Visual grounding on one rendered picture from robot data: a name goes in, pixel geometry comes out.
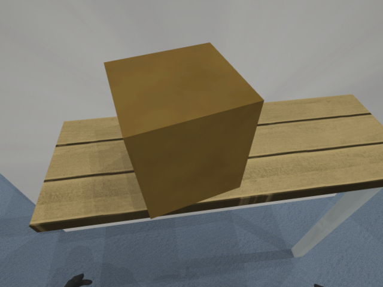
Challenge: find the left robot hand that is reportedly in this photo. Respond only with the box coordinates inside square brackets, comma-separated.
[64, 274, 92, 287]

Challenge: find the table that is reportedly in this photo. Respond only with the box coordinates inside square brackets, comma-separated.
[29, 94, 383, 258]

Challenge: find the carton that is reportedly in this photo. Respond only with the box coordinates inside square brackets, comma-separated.
[104, 42, 264, 219]

